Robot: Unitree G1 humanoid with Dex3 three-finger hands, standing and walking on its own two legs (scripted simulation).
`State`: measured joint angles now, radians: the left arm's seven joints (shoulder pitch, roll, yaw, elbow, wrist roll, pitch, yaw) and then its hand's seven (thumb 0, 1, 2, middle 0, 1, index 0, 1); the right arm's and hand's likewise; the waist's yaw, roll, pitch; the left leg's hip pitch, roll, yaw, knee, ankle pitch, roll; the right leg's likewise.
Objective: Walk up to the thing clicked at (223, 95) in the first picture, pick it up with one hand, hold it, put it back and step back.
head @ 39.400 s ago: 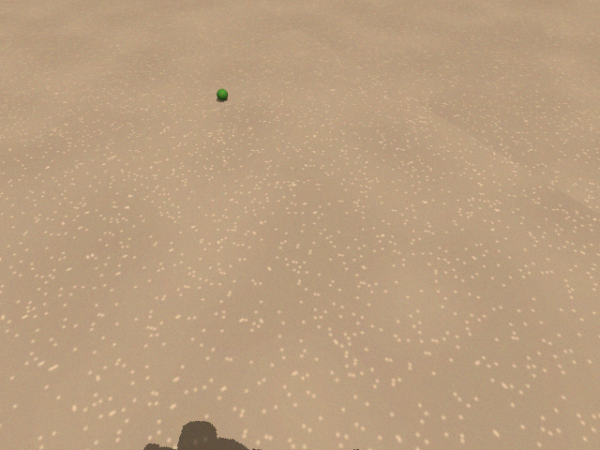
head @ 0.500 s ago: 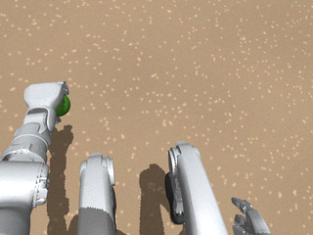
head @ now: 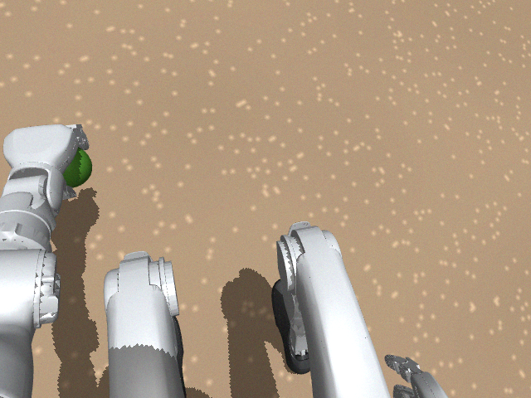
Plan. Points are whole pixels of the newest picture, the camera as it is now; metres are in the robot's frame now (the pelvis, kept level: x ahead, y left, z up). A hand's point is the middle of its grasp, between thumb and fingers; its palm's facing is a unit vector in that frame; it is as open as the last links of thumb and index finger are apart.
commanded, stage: crouch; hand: left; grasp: from above
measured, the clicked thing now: (67, 166) +0.49 +0.25 -0.18
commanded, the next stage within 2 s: lower in 0.20 s
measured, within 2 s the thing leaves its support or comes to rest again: rests again in 1.80 s
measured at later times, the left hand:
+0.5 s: hand (66, 176) +0.48 +0.26 -0.20, palm faces -0.48 -0.04 -0.88, open 9.6 cm
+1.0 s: hand (79, 180) +0.49 +0.26 -0.26, palm faces -0.47 -0.06 -0.88, open 9.6 cm
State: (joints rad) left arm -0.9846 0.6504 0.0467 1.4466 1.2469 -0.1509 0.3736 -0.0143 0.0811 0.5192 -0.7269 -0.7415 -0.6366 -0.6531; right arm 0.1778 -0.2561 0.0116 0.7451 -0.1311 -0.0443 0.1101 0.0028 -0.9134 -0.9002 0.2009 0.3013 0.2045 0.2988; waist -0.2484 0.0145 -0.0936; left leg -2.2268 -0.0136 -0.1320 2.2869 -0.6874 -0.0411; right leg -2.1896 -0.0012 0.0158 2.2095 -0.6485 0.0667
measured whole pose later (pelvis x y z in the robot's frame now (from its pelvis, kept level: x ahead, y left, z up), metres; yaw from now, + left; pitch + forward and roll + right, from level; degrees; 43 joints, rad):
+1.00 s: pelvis +0.01 +0.01 -0.06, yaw -4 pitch +34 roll -10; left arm -1.06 0.81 0.12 1.66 1.33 -0.19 0.52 0.00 0.08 0.44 -0.79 -0.67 -0.70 -0.59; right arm 0.17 -0.28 0.13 0.73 -0.21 -0.12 0.19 0.00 -0.91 -0.90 0.20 0.30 0.20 0.30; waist -0.34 -0.03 0.02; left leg -2.37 -0.03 -0.19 2.49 -0.72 -0.03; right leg -2.30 0.02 -0.02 2.36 -0.66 0.07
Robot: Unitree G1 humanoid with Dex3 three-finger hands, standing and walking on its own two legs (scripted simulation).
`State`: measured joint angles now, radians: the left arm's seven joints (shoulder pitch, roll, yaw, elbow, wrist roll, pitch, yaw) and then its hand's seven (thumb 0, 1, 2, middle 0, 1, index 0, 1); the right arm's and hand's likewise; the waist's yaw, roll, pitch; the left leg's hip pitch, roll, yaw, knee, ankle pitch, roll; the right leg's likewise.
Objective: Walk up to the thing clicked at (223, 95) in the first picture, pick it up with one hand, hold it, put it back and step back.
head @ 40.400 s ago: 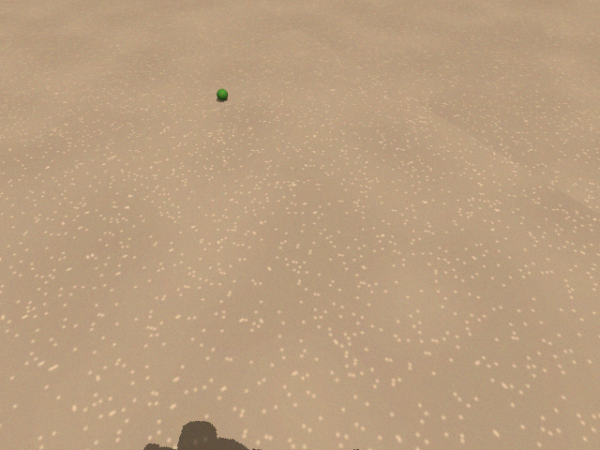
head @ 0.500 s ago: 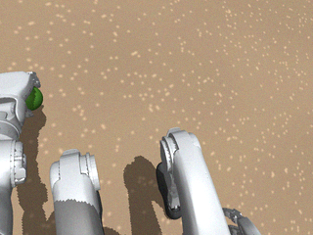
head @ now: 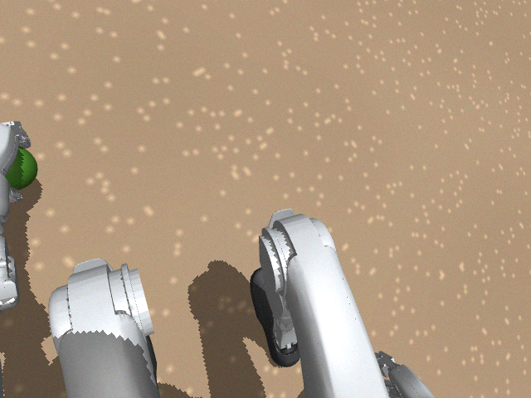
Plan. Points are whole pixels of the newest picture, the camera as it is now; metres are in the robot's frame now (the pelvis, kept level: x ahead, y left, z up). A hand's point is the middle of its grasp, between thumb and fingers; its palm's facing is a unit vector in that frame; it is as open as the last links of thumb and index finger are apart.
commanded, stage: rest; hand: left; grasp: from above
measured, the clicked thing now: (8, 167) +0.47 +0.28 -0.23
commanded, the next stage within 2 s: open in 1.10 s
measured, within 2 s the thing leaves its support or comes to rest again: rests again in 0.80 s
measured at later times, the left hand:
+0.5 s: hand (6, 178) +0.46 +0.29 -0.24, palm faces -0.45 -0.13 -0.88, open 9.5 cm
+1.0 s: hand (10, 178) +0.46 +0.29 -0.25, palm faces -0.45 -0.13 -0.88, open 9.5 cm
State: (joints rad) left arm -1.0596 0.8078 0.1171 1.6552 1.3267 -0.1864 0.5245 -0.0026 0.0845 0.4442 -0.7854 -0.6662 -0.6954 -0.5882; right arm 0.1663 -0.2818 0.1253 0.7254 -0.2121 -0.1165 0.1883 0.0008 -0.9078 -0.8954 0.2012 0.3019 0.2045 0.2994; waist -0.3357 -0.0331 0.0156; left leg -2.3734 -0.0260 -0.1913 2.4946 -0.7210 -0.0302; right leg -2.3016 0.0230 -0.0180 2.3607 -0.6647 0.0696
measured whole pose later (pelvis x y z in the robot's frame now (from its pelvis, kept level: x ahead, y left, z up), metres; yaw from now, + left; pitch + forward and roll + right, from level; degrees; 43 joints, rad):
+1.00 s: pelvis +0.00 +0.01 -0.01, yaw -4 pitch +29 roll -14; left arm -1.08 0.97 0.16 1.79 1.36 -0.22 0.64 0.00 0.08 0.43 -0.80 -0.65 -0.71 -0.58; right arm 0.12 -0.33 0.24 0.70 -0.29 -0.21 0.27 0.00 -0.92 -0.90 0.20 0.30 0.20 0.30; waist -0.40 -0.10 0.13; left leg -2.36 -0.02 -0.26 2.58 -0.75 -0.02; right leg -2.27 0.05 -0.07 2.38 -0.66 0.08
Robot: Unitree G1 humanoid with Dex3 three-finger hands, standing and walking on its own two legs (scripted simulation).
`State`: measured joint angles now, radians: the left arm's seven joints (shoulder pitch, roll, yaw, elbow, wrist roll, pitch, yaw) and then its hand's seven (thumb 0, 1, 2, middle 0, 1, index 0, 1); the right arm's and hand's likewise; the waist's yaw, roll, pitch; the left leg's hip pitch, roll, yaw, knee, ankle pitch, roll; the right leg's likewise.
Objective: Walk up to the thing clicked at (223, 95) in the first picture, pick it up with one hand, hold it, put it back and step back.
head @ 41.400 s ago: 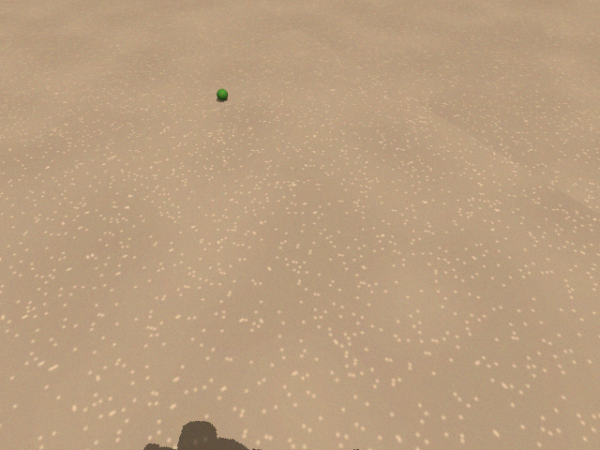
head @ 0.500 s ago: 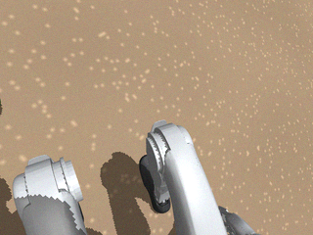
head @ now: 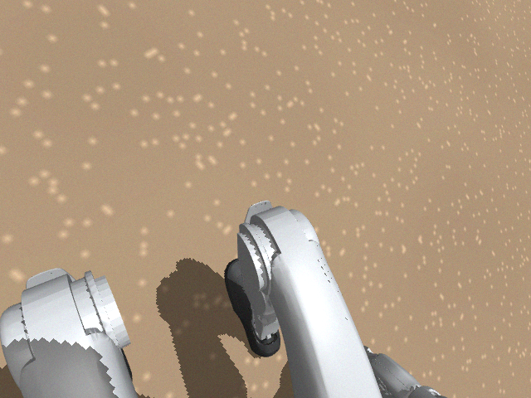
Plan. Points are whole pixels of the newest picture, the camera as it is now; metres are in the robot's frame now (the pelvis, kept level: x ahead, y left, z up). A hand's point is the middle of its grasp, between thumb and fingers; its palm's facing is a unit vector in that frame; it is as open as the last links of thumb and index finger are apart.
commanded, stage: rest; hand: left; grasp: from above
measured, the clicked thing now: out of the picture +0.46 +0.31 -0.26
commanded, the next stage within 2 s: open in 0.10 s
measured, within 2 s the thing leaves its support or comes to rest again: neither
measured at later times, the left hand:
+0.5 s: hand out of the picture +0.45 +0.31 -0.24, palm faces -0.44 -0.15 -0.88, open 10.4 cm
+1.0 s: hand out of the picture +0.44 +0.31 -0.24, palm faces -0.45 -0.16 -0.88, open 13.5 cm
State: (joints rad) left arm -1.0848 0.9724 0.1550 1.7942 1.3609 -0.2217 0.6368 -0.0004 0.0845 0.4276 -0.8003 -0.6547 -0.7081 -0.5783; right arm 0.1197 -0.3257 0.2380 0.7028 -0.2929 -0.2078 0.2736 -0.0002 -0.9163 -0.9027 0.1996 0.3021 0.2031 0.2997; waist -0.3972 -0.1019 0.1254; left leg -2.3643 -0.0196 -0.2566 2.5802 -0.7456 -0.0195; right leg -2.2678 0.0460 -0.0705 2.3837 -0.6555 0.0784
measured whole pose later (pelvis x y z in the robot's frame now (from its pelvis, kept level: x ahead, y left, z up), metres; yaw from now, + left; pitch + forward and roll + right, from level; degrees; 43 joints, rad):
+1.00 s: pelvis +0.00 +0.00 +0.01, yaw -1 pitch +28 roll -15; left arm -1.08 1.00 0.12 1.78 1.32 -0.22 0.62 0.00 -0.42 0.90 -0.15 -1.00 -0.17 -0.99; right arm 0.11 -0.35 0.27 0.67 -0.28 -0.24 0.28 0.00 -0.91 -0.90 0.20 0.30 0.20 0.30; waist -0.40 -0.12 0.15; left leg -2.35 -0.02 -0.27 2.57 -0.74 -0.02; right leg -2.24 0.04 -0.09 2.36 -0.64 0.08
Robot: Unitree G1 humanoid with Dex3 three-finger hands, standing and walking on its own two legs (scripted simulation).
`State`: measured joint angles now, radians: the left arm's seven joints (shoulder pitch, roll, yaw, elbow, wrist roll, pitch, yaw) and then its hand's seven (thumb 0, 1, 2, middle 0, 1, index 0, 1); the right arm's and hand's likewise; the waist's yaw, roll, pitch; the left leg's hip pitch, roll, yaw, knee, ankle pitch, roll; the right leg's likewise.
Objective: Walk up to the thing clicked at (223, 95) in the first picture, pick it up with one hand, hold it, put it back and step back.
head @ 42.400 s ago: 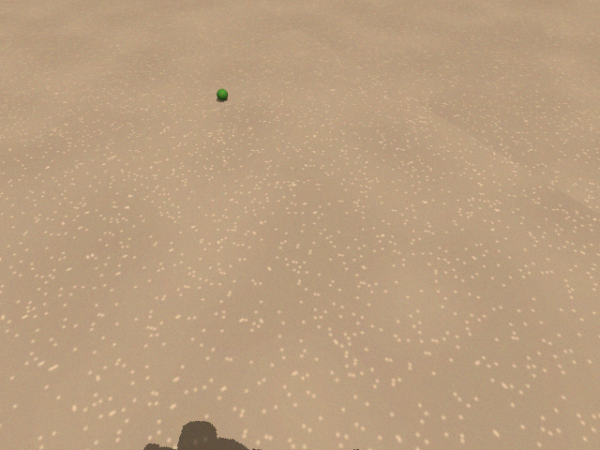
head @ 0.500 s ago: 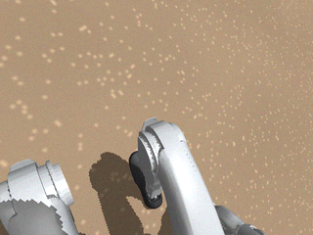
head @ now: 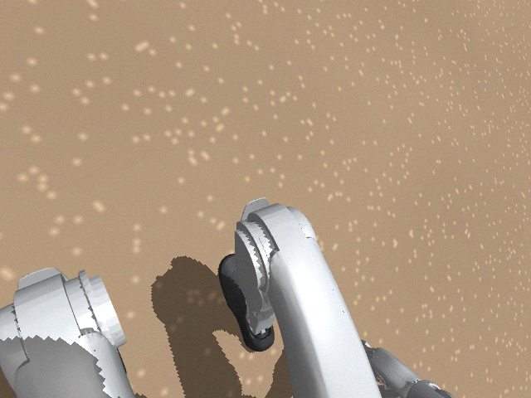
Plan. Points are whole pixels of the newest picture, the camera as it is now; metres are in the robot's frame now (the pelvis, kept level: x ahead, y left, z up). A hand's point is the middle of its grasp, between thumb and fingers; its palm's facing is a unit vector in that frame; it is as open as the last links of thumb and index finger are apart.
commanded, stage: open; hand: left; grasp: from above
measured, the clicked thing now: out of the picture +0.46 +0.32 -0.27
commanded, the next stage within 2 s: withdraw in 0.08 s
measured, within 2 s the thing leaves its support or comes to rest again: neither
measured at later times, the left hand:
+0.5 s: hand out of the picture +0.48 +0.34 -0.18, palm faces -0.30 -0.11 -0.95, open 14.0 cm
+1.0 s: hand out of the picture +0.42 +0.32 -0.08, palm faces -0.49 -0.10 -0.86, open 13.9 cm
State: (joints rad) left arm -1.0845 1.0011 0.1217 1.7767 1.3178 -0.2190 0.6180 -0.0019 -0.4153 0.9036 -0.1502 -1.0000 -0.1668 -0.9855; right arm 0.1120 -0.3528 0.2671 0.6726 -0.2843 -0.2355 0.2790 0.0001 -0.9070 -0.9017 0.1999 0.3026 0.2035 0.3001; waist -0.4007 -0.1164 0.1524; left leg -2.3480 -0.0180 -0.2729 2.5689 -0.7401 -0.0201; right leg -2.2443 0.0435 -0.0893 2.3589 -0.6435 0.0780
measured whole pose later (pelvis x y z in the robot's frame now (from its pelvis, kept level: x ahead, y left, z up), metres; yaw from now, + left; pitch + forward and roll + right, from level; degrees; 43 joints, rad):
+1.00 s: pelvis -0.02 -0.02 +0.06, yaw +8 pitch +33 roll -8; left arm -1.03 0.75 -0.02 1.43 1.22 -0.23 0.22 0.00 -0.51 1.02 -0.10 -1.01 -0.10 -1.02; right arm 0.14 -0.33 0.09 0.65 -0.12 -0.01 0.12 0.00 -0.91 -0.90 0.20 0.30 0.20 0.30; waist -0.26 0.00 -0.06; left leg -2.25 -0.02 -0.15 2.31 -0.64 -0.03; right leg -2.19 -0.01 -0.01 2.21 -0.60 0.06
